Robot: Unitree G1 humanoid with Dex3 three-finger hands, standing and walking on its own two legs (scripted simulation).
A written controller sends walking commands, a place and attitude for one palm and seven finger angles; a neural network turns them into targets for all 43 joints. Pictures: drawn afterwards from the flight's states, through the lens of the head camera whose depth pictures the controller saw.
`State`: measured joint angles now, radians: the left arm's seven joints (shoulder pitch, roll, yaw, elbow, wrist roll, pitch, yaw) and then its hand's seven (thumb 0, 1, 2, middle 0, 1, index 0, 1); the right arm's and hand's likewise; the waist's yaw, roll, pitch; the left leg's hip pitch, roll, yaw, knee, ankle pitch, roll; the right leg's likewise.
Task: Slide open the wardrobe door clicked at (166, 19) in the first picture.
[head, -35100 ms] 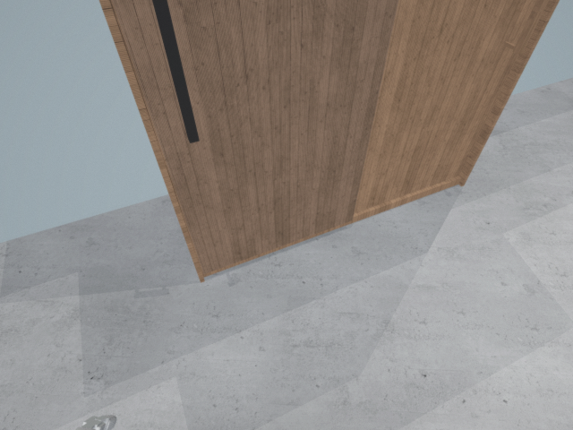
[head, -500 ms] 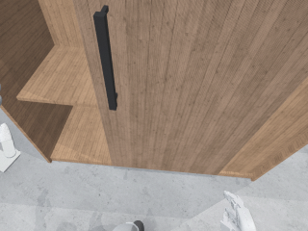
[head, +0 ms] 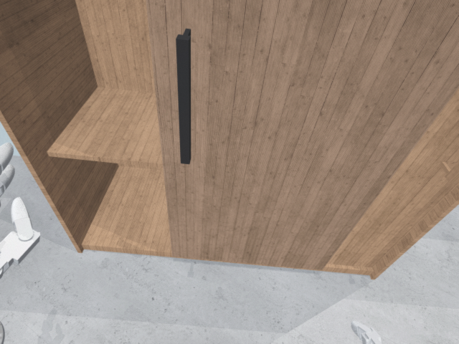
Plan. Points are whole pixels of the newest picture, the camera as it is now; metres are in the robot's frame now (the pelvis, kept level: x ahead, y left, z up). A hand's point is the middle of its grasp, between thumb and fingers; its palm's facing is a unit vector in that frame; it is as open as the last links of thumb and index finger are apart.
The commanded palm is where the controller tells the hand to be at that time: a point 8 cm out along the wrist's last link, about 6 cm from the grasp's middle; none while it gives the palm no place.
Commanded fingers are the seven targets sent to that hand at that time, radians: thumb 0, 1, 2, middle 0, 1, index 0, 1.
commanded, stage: stop stepping back and stand still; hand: left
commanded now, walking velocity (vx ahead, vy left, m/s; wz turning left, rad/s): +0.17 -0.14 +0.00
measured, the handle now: (186, 104) +0.59 +0.18 +0.11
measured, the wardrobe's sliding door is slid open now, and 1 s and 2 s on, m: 0.42 0.42 0.42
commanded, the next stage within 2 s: let the arm hang, fingers relaxed in 0.64 s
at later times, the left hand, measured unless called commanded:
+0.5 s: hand (42, 232) +0.20 +0.28 +0.14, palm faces +0.45 -0.80 -0.40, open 7.4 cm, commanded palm +0.14 +0.31 +0.18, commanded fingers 0.00 0.90 0.90 -0.20 -0.30 -0.20 -0.30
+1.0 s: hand out of the picture +0.07 +0.22 -0.15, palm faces -0.01 -0.97 -0.25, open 7.4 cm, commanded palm none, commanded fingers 0.00 0.90 0.90 -0.20 -0.30 -0.20 -0.30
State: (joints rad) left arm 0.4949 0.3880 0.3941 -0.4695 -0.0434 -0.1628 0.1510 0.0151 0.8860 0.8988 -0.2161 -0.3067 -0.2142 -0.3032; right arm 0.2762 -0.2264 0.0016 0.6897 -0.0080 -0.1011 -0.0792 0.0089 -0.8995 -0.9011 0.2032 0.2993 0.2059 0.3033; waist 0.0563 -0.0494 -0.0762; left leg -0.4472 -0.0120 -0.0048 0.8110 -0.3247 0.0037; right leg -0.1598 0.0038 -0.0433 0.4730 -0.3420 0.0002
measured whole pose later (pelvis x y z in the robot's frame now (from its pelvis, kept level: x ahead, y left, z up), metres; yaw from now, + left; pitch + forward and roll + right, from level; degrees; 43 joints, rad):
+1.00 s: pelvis -0.03 +0.01 +0.00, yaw +3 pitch +0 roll +0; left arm 0.22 0.25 0.00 0.79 0.03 0.06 -0.01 0.01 0.91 0.90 -0.20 -0.30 -0.20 -0.30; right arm 0.15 -0.29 0.01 0.87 -0.03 0.00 0.00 0.01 -0.90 -0.90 0.20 0.30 0.20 0.30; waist -0.02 0.00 0.02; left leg -0.34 -0.05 -0.03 0.59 -0.26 0.03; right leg -0.28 -0.01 -0.08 0.60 -0.33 -0.03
